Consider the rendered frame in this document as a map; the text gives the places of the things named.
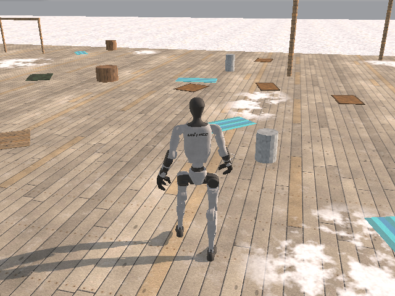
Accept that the right robot forearm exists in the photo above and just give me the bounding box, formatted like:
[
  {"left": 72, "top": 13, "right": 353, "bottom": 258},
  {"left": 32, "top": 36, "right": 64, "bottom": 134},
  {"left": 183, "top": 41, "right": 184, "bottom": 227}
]
[{"left": 222, "top": 147, "right": 232, "bottom": 167}]

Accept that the left robot forearm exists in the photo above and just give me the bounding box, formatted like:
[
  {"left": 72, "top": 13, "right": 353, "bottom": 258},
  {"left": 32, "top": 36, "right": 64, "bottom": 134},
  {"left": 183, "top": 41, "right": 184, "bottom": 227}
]
[{"left": 159, "top": 150, "right": 173, "bottom": 178}]

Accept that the robot right hand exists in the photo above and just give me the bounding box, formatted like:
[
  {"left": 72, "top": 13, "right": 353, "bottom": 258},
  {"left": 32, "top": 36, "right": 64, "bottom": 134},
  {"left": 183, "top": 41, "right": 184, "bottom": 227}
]
[{"left": 218, "top": 164, "right": 233, "bottom": 175}]

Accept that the left robot thigh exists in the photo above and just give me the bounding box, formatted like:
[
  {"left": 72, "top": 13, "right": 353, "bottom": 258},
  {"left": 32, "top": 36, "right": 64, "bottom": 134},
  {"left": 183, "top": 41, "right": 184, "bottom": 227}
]
[{"left": 177, "top": 171, "right": 189, "bottom": 202}]

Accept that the left robot upper arm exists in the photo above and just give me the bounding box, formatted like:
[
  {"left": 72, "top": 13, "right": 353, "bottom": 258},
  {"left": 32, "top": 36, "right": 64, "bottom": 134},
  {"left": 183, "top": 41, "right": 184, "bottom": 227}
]
[{"left": 167, "top": 125, "right": 185, "bottom": 159}]

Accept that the right robot upper arm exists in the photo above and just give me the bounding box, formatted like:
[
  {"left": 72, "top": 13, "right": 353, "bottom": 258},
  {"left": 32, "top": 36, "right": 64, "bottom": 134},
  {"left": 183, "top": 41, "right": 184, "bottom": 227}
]
[{"left": 210, "top": 124, "right": 228, "bottom": 157}]

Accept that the robot head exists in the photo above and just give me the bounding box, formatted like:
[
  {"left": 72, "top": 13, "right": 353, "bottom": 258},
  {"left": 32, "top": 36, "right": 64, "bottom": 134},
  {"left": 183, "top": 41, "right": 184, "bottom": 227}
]
[{"left": 187, "top": 97, "right": 208, "bottom": 127}]

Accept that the robot left hand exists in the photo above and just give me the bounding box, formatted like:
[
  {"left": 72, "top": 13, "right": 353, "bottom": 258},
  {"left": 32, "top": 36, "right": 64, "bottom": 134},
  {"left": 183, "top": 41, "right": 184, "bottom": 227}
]
[{"left": 157, "top": 175, "right": 171, "bottom": 191}]

